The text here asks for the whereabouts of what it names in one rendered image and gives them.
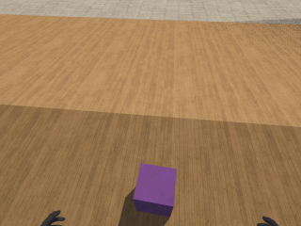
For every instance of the right robot hand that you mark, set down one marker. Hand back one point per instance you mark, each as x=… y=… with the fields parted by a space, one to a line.
x=270 y=222

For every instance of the carton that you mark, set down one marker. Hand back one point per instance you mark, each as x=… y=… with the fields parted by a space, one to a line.
x=155 y=190

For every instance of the left robot hand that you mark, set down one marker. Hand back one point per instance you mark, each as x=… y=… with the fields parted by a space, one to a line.
x=53 y=217

